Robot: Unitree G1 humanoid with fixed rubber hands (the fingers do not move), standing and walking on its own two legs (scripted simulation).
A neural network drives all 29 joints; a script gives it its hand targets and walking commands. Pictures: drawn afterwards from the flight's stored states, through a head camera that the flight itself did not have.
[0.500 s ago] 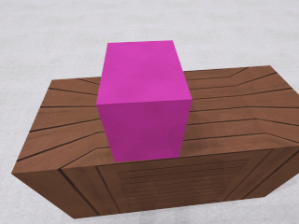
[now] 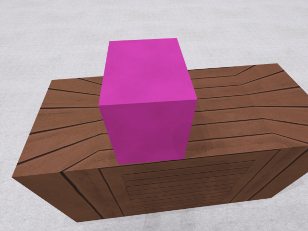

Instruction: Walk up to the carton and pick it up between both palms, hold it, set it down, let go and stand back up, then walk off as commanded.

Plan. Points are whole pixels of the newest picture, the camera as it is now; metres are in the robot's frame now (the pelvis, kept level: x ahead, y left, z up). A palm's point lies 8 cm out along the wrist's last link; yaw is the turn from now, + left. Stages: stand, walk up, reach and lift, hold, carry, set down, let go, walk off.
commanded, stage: stand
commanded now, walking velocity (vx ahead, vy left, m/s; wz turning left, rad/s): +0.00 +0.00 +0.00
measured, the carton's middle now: (147, 101) +0.50 +0.04 +0.03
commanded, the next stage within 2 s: walk off in 1.48 s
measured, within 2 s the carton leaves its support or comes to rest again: neither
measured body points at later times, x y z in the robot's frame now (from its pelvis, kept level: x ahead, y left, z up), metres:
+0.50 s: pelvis +0.01 +0.00 +0.00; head +0.01 -0.01 +0.45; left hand +0.09 +0.29 -0.13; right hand +0.08 -0.30 -0.14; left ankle +0.01 +0.10 -0.75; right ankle +0.00 -0.12 -0.75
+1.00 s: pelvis +0.02 -0.01 +0.00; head +0.02 -0.02 +0.45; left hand +0.10 +0.29 -0.13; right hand +0.09 -0.31 -0.14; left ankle +0.01 +0.10 -0.75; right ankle +0.00 -0.12 -0.75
